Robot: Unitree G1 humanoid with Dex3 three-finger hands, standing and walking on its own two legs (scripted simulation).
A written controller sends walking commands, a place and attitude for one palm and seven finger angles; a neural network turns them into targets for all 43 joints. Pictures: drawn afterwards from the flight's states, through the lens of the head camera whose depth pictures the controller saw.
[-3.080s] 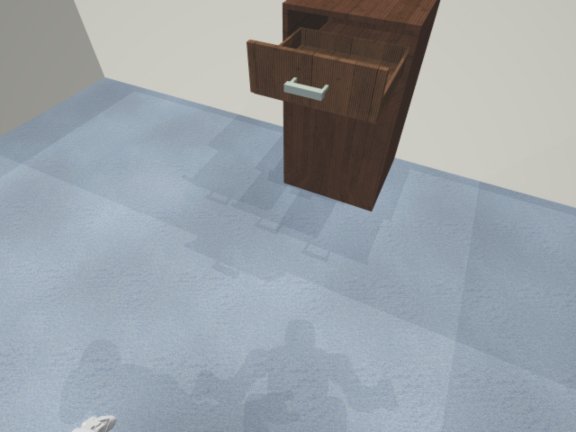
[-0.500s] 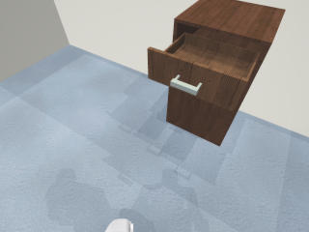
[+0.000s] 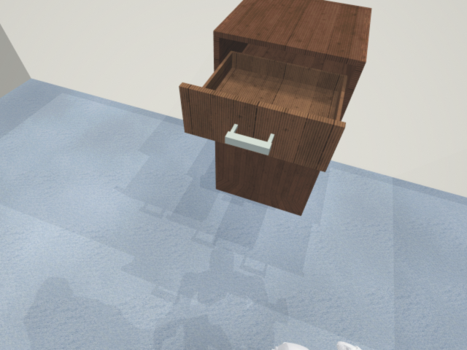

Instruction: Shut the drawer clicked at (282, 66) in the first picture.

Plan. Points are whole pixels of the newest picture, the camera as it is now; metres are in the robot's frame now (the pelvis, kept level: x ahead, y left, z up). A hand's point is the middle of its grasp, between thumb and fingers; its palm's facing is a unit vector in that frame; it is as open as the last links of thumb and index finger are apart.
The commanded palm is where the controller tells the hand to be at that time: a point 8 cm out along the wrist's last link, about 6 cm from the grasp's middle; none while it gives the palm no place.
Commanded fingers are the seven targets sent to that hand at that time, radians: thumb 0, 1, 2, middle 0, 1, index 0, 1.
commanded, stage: turn to face it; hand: left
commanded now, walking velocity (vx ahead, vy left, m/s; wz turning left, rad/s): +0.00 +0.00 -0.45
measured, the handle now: (250, 137) +0.61 +0.01 -0.03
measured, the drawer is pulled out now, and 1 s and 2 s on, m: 0.29 0.29 0.29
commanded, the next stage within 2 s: take the last steps up to it in 0.42 s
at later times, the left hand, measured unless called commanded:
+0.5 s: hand out of the picture +0.10 +0.13 -0.16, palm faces -0.16 -0.97 -0.20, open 7.4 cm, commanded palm none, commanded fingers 0.00 0.90 0.90 -0.20 -0.30 -0.20 -0.30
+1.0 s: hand (186, 346) +0.15 +0.10 -0.16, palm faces -0.32 -0.93 -0.16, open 7.4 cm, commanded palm none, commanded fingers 0.00 0.90 0.90 -0.20 -0.30 -0.20 -0.30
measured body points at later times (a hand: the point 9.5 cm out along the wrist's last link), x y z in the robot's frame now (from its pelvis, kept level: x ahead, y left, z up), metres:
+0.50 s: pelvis -0.02 -0.03 +0.00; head +0.01 -0.04 +0.45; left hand +0.11 +0.18 -0.14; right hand -0.05 -0.29 -0.15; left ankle -0.01 +0.10 -0.70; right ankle +0.01 -0.13 -0.74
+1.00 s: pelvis +0.03 -0.04 +0.01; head +0.06 -0.05 +0.45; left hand +0.17 +0.15 -0.15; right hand -0.12 -0.21 -0.15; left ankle -0.01 +0.09 -0.74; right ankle +0.05 -0.18 -0.71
